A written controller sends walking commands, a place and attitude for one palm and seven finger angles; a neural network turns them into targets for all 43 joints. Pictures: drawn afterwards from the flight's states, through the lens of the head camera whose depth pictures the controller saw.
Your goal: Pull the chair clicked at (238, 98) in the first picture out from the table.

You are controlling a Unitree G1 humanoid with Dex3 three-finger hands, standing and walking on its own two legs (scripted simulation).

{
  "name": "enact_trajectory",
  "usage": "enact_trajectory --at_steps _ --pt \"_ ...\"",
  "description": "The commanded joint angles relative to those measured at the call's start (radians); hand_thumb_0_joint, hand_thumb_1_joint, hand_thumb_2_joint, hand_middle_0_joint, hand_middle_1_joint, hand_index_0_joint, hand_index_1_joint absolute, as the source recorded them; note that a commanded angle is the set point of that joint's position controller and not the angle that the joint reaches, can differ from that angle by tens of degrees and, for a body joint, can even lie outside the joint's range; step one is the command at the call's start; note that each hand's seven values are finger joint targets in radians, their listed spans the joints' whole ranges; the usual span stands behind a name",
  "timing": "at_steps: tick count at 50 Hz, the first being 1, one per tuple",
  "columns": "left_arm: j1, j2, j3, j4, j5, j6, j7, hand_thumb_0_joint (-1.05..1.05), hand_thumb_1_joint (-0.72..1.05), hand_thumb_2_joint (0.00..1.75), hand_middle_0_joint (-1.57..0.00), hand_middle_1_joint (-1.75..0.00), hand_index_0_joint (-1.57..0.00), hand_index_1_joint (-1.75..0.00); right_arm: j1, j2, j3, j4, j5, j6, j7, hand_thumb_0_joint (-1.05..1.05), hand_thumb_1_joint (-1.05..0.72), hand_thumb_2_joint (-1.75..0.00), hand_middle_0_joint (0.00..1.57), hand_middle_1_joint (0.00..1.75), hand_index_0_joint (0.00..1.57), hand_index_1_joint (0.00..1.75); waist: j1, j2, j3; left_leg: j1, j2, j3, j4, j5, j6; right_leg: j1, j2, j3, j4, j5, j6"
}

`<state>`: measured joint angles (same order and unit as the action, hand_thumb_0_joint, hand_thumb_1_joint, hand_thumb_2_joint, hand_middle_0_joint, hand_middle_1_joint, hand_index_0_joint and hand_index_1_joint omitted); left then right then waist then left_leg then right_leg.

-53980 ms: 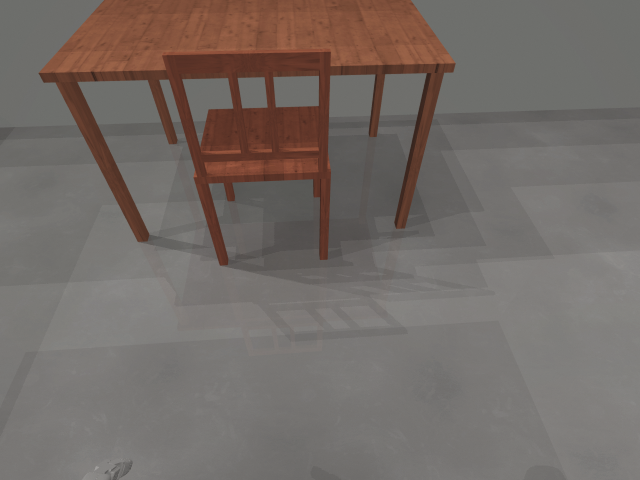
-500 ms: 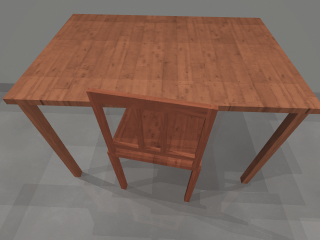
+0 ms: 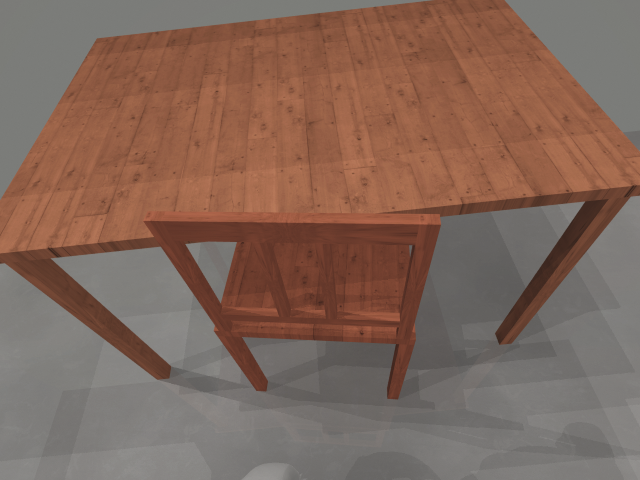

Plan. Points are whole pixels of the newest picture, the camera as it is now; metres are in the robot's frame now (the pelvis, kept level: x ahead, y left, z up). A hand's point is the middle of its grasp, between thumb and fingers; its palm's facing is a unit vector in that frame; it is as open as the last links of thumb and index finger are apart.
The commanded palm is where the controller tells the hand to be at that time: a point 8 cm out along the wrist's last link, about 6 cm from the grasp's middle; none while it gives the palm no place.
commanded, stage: shuffle to correct the standing spot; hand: left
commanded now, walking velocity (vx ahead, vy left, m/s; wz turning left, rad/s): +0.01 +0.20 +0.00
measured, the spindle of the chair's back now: (274, 280) +0.43 +0.13 -0.11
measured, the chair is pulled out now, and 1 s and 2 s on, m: -0.05 -0.05 -0.05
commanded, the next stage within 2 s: come to a stop and stand still in 0.14 s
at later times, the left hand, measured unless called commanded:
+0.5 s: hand out of the picture +0.07 +0.34 -0.18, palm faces +0.01 -0.97 -0.26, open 7.4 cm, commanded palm none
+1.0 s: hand out of the picture +0.00 +0.25 -0.17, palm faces -0.04 -0.98 -0.17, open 7.3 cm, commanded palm none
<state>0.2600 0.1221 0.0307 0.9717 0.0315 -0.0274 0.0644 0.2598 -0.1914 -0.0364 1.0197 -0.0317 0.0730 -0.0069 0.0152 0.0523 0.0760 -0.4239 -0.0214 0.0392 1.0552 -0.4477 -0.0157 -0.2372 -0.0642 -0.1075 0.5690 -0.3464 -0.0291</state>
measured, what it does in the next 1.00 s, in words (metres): steps on the spot: left foot, then right foot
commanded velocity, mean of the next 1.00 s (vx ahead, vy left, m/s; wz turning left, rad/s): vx -0.01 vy -0.06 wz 0.00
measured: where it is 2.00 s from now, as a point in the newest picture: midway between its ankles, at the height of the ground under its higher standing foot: outside the picture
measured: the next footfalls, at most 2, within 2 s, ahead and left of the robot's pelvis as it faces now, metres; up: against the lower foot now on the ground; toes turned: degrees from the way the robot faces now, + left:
left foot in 0.28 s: +0.07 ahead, +0.23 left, +0.00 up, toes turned -2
right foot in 0.70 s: -0.01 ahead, +0.02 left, +0.00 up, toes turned -4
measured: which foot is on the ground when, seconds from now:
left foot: up 0.00-0.26, down 0.28-1.00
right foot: down 0.00-0.28, up 0.30-0.68, down 0.70-1.00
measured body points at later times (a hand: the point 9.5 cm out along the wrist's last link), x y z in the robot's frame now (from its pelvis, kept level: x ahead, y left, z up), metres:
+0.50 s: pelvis +0.01 +0.12 +0.00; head +0.05 +0.15 +0.45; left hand +0.07 +0.39 -0.16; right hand +0.10 -0.11 -0.14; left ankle +0.07 +0.22 -0.74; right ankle -0.05 +0.01 -0.67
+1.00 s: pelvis +0.00 +0.09 +0.00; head +0.02 +0.09 +0.45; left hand +0.01 +0.30 -0.16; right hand -0.07 -0.11 -0.16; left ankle +0.03 +0.23 -0.73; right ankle -0.05 +0.02 -0.73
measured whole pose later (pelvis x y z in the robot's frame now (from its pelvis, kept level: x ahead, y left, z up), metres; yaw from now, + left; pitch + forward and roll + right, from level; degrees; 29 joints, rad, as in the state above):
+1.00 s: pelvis +0.00 +0.09 +0.00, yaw -2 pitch -1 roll +1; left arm 0.31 0.13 -0.01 1.10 0.01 0.00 0.03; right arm 0.36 -0.12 0.00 1.18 -0.01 0.00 -0.03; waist -0.02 -0.01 0.03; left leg -0.22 0.03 0.02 0.44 -0.20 -0.03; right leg -0.10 0.04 -0.05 0.43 -0.32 -0.07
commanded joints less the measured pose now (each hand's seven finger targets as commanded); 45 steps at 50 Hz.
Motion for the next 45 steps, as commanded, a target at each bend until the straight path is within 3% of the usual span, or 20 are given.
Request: enact_trajectory --at_steps 1,9,11,12,13,14,15,16,18,20,27,31,33,34,36,37,39,42,44,45 --pt "0.127 0.227 0.057 -0.017 -0.004 -0.008 0.007 0.0 0.9 0.9 -0.2 -0.3 -0.2 -0.3 0.002 -0.055 -0.024 -0.088 0.009 -0.015 0.011 0.0 -0.9 -0.9 0.2 0.3 0.2 0.3 0.02 -0.192 -0.079 -0.177 0.049 -0.05 0.07 0.104 -0.041 0.187 -0.274 0.197 -0.182 0.832 -0.146" --pt "0.047 0.312 0.088 -0.066 0.018 0.02 -0.012 0.0 0.9 0.9 -0.2 -0.3 -0.2 -0.3 -0.084 -0.057 -0.025 -0.151 0.022 -0.032 0.025 0.0 -0.9 -0.9 0.2 0.3 0.2 0.3 0.026 -0.327 -0.038 0.022 0.031 0.049 -0.309 0.143 -0.052 0.023 -0.254 0.139 -0.12 0.61 -0.076" --pt "0.008 0.334 0.09 -0.083 0.015 0.028 -0.018 0.0 0.9 0.9 -0.2 -0.3 -0.2 -0.3 -0.02 -0.073 -0.032 -0.133 0.024 -0.045 0.024 0.0 -0.9 -0.9 0.2 0.3 0.2 0.3 -0.007 -0.318 -0.067 0.191 -0.004 0.107 -0.473 0.227 -0.047 -0.039 -0.243 0.124 -0.048 0.557 -0.045" --pt "-0.007 0.325 0.087 -0.09 0.013 0.032 -0.018 0.0 0.9 0.9 -0.2 -0.3 -0.2 -0.3 0.034 -0.098 -0.034 -0.117 0.024 -0.051 0.022 0.0 -0.9 -0.9 0.2 0.3 0.2 0.3 -0.034 -0.252 -0.091 0.292 0.003 0.106 -0.572 0.309 -0.042 -0.068 -0.214 0.11 0.034 0.5 -0.023" --pt "0.012 0.277 0.073 -0.099 0.007 0.038 -0.021 0.0 0.9 0.9 -0.2 -0.3 -0.2 -0.3 0.087 -0.158 -0.044 -0.106 0.019 -0.065 0.016 0.0 -0.9 -0.9 0.2 0.3 0.2 0.3 -0.049 -0.064 -0.159 0.419 0.093 0.033 -0.616 0.507 -0.014 -0.122 -0.133 0.068 0.216 0.303 0.014" --pt "0.051 0.189 0.052 -0.109 -0.002 0.047 -0.02 0.0 0.9 0.9 -0.2 -0.3 -0.2 -0.3 0.114 -0.251 -0.064 -0.111 0.015 -0.074 0.009 0.0 -0.9 -0.9 0.2 0.3 0.2 0.3 -0.052 0.26 -0.195 0.473 0.348 -0.297 -0.648 0.945 0.092 -0.303 0.032 0.027 0.485 -0.311 0.084" --pt "0.068 0.164 0.042 -0.103 -0.009 0.071 -0.005 0.0 0.9 0.9 -0.2 -0.3 -0.2 -0.3 0.106 -0.265 -0.057 -0.122 0.019 -0.061 -0.003 0.0 -0.9 -0.9 0.2 0.3 0.2 0.3 -0.055 0.228 -0.216 0.282 0.388 -0.294 -0.702 0.921 0.15 -0.192 0.035 0.156 0.622 -0.371 0.062" --pt "0.094 0.152 0.036 -0.115 -0.007 0.076 -0.006 0.0 0.9 0.9 -0.2 -0.3 -0.2 -0.3 0.039 -0.239 -0.045 -0.141 0.012 -0.062 -0.003 0.0 -0.9 -0.9 0.2 0.3 0.2 0.3 -0.018 0.099 -0.119 0.169 0.42 -0.288 -0.744 0.709 0.198 -0.186 0.011 0.15 0.701 -0.316 0.055" --pt "0.104 0.181 0.034 -0.047 -0.004 0.064 -0.011 0.0 0.9 0.9 -0.2 -0.3 -0.2 -0.3 -0.075 -0.175 -0.021 -0.126 0.007 -0.086 -0.017 0.0 -0.9 -0.9 0.2 0.3 0.2 0.3 0.023 0.158 -0.134 0.168 0.312 -0.253 -0.774 0.515 0.147 -0.18 0.011 0.192 0.653 -0.156 0.054" --pt "0.113 0.183 0.027 -0.027 -0.006 0.062 -0.028 0.0 0.9 0.9 -0.2 -0.3 -0.2 -0.3 -0.098 -0.132 -0.004 -0.117 0.008 -0.09 -0.024 0.0 -0.9 -0.9 0.2 0.3 0.2 0.3 0.02 0.128 -0.126 0.187 0.272 -0.183 -0.759 0.531 0.143 -0.151 0.02 0.172 0.541 -0.1 0.065" --pt "0.068 0.187 0.017 -0.056 0.001 0.096 -0.052 0.0 0.9 0.9 -0.2 -0.3 -0.2 -0.3 -0.032 -0.173 -0.028 -0.056 0.004 -0.066 -0.035 0.0 -0.9 -0.9 0.2 0.3 0.2 0.3 -0.02 0.039 -0.084 0.228 0.35 -0.248 -0.812 0.275 0.172 -0.146 0.048 0.148 0.324 -0.157 0.049" --pt "0.12 0.161 0.011 -0.034 -0.004 0.085 -0.052 0.0 0.9 0.9 -0.2 -0.3 -0.2 -0.3 -0.035 -0.171 -0.04 -0.044 0.004 -0.058 -0.027 0.0 -0.9 -0.9 0.2 0.3 0.2 0.3 -0.011 0.077 -0.068 0.144 0.305 -0.212 -0.831 0.119 0.125 0.036 0.065 0.083 -0.01 -0.087 0.019" --pt "0.198 0.155 0.014 0.006 -0.003 0.078 -0.049 0.0 0.9 0.9 -0.2 -0.3 -0.2 -0.3 -0.019 -0.15 -0.045 -0.031 0.01 -0.047 -0.019 0.0 -0.9 -0.9 0.2 0.3 0.2 0.3 0.002 0.021 -0.072 0.062 0.221 -0.147 -0.817 -0.063 0.062 0.175 0.08 0.053 -0.194 0.037 -0.001" --pt "0.206 0.162 0.011 0.01 0.0 0.071 -0.044 0.0 0.9 0.9 -0.2 -0.3 -0.2 -0.3 -0.01 -0.119 -0.04 -0.023 0.015 -0.042 -0.016 0.0 -0.9 -0.9 0.2 0.3 0.2 0.3 -0.002 -0.052 -0.053 0.06 0.151 -0.102 -0.748 -0.085 0.027 0.149 0.039 0.118 -0.272 0.013 -0.028" --pt "0.101 0.215 0.008 -0.008 0.002 0.056 -0.039 0.0 0.9 0.9 -0.2 -0.3 -0.2 -0.3 0.02 -0.026 -0.019 -0.014 0.021 -0.031 -0.015 0.0 -0.9 -0.9 0.2 0.3 0.2 0.3 -0.053 -0.222 0.001 0.198 0.04 0.009 -0.524 0.009 -0.015 -0.155 -0.141 0.307 -0.422 -0.275 -0.119" --pt "-0.004 0.21 0.005 -0.028 -0.003 0.045 -0.033 0.0 0.9 0.9 -0.2 -0.3 -0.2 -0.3 0.06 -0.023 -0.017 0.008 0.013 -0.032 -0.012 0.0 -0.9 -0.9 0.2 0.3 0.2 0.3 -0.083 -0.251 0.02 0.27 0.039 0.011 -0.409 0.076 -0.013 -0.277 -0.16 0.322 -0.459 -0.343 -0.146" --pt "-0.067 0.17 -0.003 -0.031 -0.014 0.029 -0.032 0.0 0.9 0.9 -0.2 -0.3 -0.2 -0.3 0.118 -0.007 -0.003 0.053 0.011 -0.047 -0.013 0.0 -0.9 -0.9 0.2 0.3 0.2 0.3 -0.104 -0.175 0.025 0.291 0.062 -0.023 -0.409 0.211 0.005 -0.236 -0.111 0.254 -0.374 -0.084 -0.13" --pt "0.082 0.116 -0.022 0.036 -0.027 0.013 -0.036 0.0 0.9 0.9 -0.2 -0.3 -0.2 -0.3 0.103 -0.022 0.016 0.071 0.015 -0.082 -0.019 0.0 -0.9 -0.9 0.2 0.3 0.2 0.3 -0.035 0.036 -0.015 0.228 0.134 -0.136 -0.652 0.425 0.038 -0.01 -0.014 0.168 -0.196 0.204 -0.039" --pt "0.126 0.101 -0.022 0.063 -0.023 0.007 -0.032 0.0 0.9 0.9 -0.2 -0.3 -0.2 -0.3 0.089 -0.038 0.023 0.078 0.02 -0.086 -0.026 0.0 -0.9 -0.9 0.2 0.3 0.2 0.3 -0.012 -0.043 0.016 0.182 0.138 -0.14 -0.676 0.383 0.039 0.045 -0.009 0.185 -0.238 0.22 -0.02" --pt "0.136 0.106 -0.022 0.089 -0.027 0.002 -0.033 0.0 0.9 0.9 -0.2 -0.3 -0.2 -0.3 0.095 -0.027 0.029 0.098 0.02 -0.092 -0.028 0.0 -0.9 -0.9 0.2 0.3 0.2 0.3 -0.011 -0.024 -0.014 0.224 0.129 -0.123 -0.661 0.492 0.037 0.06 -0.032 0.172 -0.207 0.348 -0.024"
